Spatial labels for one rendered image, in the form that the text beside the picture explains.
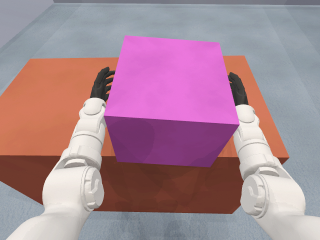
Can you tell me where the left robot hand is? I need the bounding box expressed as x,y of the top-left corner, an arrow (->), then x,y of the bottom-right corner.
90,67 -> 116,102

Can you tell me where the carton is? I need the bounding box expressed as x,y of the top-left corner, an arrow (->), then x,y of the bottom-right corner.
103,35 -> 240,168

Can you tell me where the pedestal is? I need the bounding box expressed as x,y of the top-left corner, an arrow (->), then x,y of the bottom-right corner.
0,55 -> 290,214

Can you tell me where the right robot forearm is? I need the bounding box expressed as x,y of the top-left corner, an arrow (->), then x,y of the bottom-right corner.
233,104 -> 306,212

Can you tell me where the right robot hand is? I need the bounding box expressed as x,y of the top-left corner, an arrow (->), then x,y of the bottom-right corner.
227,72 -> 249,106

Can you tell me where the robot left upper arm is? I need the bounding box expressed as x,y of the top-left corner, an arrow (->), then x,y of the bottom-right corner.
6,166 -> 104,240

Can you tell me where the left robot forearm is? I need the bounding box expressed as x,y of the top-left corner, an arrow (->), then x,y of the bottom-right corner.
42,97 -> 107,209

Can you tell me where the robot right upper arm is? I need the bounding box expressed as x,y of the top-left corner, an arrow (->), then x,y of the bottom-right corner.
240,173 -> 320,240

